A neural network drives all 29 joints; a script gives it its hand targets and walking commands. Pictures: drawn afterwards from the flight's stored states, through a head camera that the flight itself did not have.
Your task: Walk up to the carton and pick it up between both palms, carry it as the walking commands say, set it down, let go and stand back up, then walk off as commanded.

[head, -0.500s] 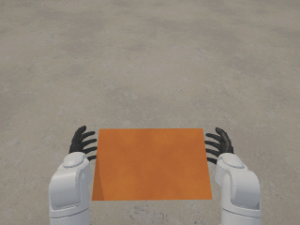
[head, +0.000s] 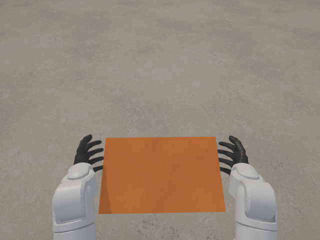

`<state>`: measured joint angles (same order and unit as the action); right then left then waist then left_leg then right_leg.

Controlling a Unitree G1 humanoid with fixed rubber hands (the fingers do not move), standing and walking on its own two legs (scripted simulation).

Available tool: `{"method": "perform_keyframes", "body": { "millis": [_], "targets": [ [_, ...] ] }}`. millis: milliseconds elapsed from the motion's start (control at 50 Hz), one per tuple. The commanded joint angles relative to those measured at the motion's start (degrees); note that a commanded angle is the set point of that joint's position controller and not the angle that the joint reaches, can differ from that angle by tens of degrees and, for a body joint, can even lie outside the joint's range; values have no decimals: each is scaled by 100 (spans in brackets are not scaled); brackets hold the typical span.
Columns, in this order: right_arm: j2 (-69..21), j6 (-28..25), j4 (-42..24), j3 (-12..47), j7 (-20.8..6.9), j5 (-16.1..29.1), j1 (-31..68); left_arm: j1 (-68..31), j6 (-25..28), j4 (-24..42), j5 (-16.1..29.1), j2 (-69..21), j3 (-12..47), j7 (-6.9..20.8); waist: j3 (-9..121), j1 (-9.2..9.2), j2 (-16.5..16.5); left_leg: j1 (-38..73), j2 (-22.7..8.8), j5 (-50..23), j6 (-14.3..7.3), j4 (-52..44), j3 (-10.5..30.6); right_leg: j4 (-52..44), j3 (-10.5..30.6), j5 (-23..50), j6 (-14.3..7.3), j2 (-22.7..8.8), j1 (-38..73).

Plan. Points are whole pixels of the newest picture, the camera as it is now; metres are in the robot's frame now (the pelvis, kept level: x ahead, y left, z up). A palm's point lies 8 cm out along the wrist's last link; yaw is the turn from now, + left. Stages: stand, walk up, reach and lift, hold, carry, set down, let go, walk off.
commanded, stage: carry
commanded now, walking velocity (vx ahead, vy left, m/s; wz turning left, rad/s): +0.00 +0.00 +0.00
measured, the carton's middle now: (160, 176) +0.29 +0.00 -0.01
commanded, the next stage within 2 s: hold in 0.06 s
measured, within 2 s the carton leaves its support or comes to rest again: neither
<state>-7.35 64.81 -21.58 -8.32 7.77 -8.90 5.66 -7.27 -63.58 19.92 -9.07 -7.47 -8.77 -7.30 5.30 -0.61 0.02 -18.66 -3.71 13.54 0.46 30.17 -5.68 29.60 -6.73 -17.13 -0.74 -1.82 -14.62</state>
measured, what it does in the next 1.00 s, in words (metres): stands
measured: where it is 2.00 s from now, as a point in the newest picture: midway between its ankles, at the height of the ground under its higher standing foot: outside the picture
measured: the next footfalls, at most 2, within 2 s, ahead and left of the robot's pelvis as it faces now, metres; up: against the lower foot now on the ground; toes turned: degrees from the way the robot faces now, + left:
none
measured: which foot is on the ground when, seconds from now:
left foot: down 0.00-1.00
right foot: down 0.00-1.00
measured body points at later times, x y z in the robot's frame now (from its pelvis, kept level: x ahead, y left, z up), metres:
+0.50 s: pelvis -0.01 +0.02 +0.01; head -0.05 +0.03 +0.46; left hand +0.29 +0.19 +0.06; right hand +0.27 -0.18 +0.05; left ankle +0.02 +0.13 -0.74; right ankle -0.02 -0.11 -0.73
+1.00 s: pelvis -0.01 +0.01 +0.01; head -0.02 +0.01 +0.46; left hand +0.30 +0.19 +0.02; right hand +0.29 -0.18 +0.02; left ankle +0.02 +0.13 -0.74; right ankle -0.02 -0.11 -0.74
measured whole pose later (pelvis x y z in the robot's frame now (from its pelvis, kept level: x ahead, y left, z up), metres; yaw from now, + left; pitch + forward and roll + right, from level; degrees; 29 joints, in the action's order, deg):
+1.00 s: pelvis -0.01 +0.01 +0.01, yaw -5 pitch -3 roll +0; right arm -6.5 32.5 23.5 -21.3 -5.8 -20.1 18.0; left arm -17.2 -33.5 -19.7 -20.0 -7.1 -22.9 6.0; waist -0.8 -3.2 -0.7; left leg -8.5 -0.8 9.2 0.0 20.4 -2.5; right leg 22.2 -1.6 -11.9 -0.6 -0.7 -7.6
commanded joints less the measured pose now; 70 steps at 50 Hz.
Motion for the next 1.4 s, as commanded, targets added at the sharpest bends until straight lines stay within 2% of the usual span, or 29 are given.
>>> {"method": "perform_keyframes", "body": {
  "millis": [0, 40, 60, 80, 100, 120, 140, 160, 180, 200, 240, 300, 320, 420, 500, 600, 620, 660, 700, 760, 840, 900, 1000, 1120, 1220, 1380],
  "targets": [
    [-4630, -35, -286, 3855, -1481, 2160, 2409, -2183, -69, 128, 2110, -4687, 3821, 1461, 1014, 3, 14, 570, -389, -1106, -120, -306, 341, -468, 435, 1263, -190, -530, 199],
    [-4620, -50, -268, 3842, -1481, 2151, 2411, -2187, -55, 114, 2104, -4677, 3807, 1461, 1013, 4, 14, 568, -389, -1103, -120, -305, 339, -468, 433, 1263, -190, -531, 200],
    [-2609, -785, 1742, 1831, -1494, 258, 2043, -1789, 601, -1897, 331, -2666, 1797, 1414, -1571, 29, -251, 1090, 1010, 244, -318, -843, 946, -1286, 1132, 277, -22, 268, -42],
    [-1343, -1319, 3753, 846, -1431, 199, 2022, -1987, 1190, -3889, 472, -1265, 994, 1448, -1585, 43, -257, 1012, 879, 105, -386, -870, 942, -1272, 1267, 64, -103, 220, -307],
    [-1794, -1985, 3482, 1506, -1415, 369, 1454, -1583, 1794, -2849, 734, -1664, 1595, 1546, -790, 68, -103, 1170, 835, -484, -350, -819, 888, -1130, 1272, 895, -16, 213, 244],
    [-2383, -2408, 2598, 2124, -1493, 653, 1638, -1592, 2149, -2030, 817, -2301, 2031, 1664, 234, -113, 23, 1466, 816, -1302, -293, -768, 863, -985, 1227, 1857, -37, 292, 809],
    [-2919, -2654, 2019, 2715, -1615, 945, 2037, -1767, 2324, -1531, 908, -2986, 2543, 1714, 1285, -280, 3, 1813, 848, -2236, -213, -746, 889, -838, 1205, 2978, -25, 373, 1518],
    [-3324, -2836, 1385, 3179, -1683, 1195, 2679, -2147, 2468, -1143, 931, -3308, 2811, 1764, 2127, -364, -158, 1912, 882, -2951, -194, -669, 878, -630, 1266, 3918, 25, 417, 1902],
    [-3576, -2944, 1099, 3347, -1699, 1281, 2907, -2286, 2569, -996, 1048, -3443, 2987, 1855, 2448, -294, -230, 2012, 884, -3220, -180, -699, 861, -598, 1293, 4467, 98, 410, 2018],
    [-3685, -2989, 1128, 3418, -1720, 1250, 2871, -2277, 2611, -1042, 1101, -3441, 3045, 1906, 2434, -287, -240, 2006, 864, -3202, -174, -806, 859, -659, 1309, 4503, 131, 408, 2011],
    [-3630, -2912, 1776, 3293, -1784, 1016, 2628, -2158, 2529, -1421, 1096, -3289, 2960, 1950, 1574, -394, -151, 1937, 828, -2507, -176, -1120, 792, -1062, 1215, 3034, 47, 508, 1618],
    [-3639, -2801, 2594, 3045, -1919, 730, 2415, -2205, 2396, -2120, 1054, -3603, 2994, 2047, 514, -251, 8, 1938, 807, -1649, -178, -1387, 767, -1358, 1066, 1854, -99, 570, 1208],
    [-3729, -2802, 2699, 2998, -2002, 698, 2518, -2250, 2370, -2300, 1030, -3768, 2986, 2100, 402, -276, 29, 1975, 812, -1505, -169, -1414, 765, -1397, 1052, 1621, -116, 587, 1132],
    [-4016, -2788, 3209, 2639, -2409, 608, 3195, -2910, 2288, -2864, 937, -4406, 2876, 2341, 257, -144, 4, 2068, 753, -859, -142, -1504, 777, -1450, 1003, 902, -185, 654, 878],
    [-4142, -2811, 3550, 2391, -2691, 633, 3655, -3218, 2282, -3212, 865, -4698, 2688, 2459, 207, -167, 114, 2022, 648, -455, -99, -1629, 799, -1471, 1016, 597, -195, 679, 847],
    [-4259, -2827, 3813, 2230, -2934, 661, 3896, -3314, 2298, -3408, 775, -4833, 2497, 2507, 225, -286, 95, 2103, 597, -482, -71, -1687, 769, -1557, 1078, 514, -190, 672, 806],
    [-4559, -2799, 3689, 2689, -3013, 1018, 4156, -3089, 2299, -3113, 531, -4670, 2062, 2436, 493, -903, 237, 2107, 641, -1337, -132, -1552, 897, -1519, 1075, 928, -274, 622, 831],
    [-4331, -2770, 3907, 2294, -2955, 768, 3878, -2986, 2227, -3446, 480, -4629, 2022, 2470, 308, -533, 141, 2055, 652, -1217, -125, -1570, 870, -1576, 1093, 950, -253, 608, 803],
    [-4222, -2849, 4081, 1969, -2920, 529, 3823, -3164, 2292, -3658, 459, -4610, 2003, 2540, 189, -257, 128, 2081, 673, -902, -101, -1580, 867, -1608, 1088, 753, -259, 577, 665],
    [-4225, -3006, 4207, 1710, -2906, 328, 3951, -3524, 2508, -3820, 425, -4578, 1951, 2653, 273, -136, 90, 2048, 720, -691, -102, -1512, 855, -1545, 1040, 560, -251, 561, 547],
    [-4264, -3188, 4404, 1509, -2850, 186, 4021, -3618, 2789, -4098, 313, -4484, 1718, 2726, 400, -133, -54, 1933, 775, -753, -154, -1349, 861, -1373, 1005, 611, -202, 575, 532],
    [-4285, -3328, 4543, 1395, -2794, 120, 3975, -3547, 2973, -4243, 200, -4364, 1498, 2743, 470, -195, -109, 1809, 788, -941, -174, -1213, 865, -1237, 1019, 779, -163, 582, 517],
    [-4340, -3593, 4669, 1322, -2682, 71, 3824, -3348, 3273, -4359, 22, -4140, 1216, 2751, 648, -319, -88, 1493, 785, -1466, -218, -842, 856, -967, 1047, 1254, -102, 587, 288],
    [-4343, -3983, 4685, 1370, -2569, 90, 3851, -3309, 3665, -4447, -71, -4026, 1130, 2760, 1177, -317, -43, 1065, 810, -1871, -253, -401, 851, -633, 1062, 1798, -43, 581, -30],
    [-4284, -4261, 4719, 1363, -2518, 54, 3903, -3368, 3956, -4534, -129, -3975, 1080, 2774, 1563, -249, -77, 472, 842, -1844, -281, -126, 845, -368, 1050, 2020, -26, 584, -271],
    [-4288, -4504, 4836, 1363, -2605, -1, 4201, -3765, 4218, -4603, -232, -3993, 985, 2842, 2163, -278, -83, -581, 869, -1607, -280, 360, 743, 128, 920, 1831, -47, 659, -1016]
  ]
}}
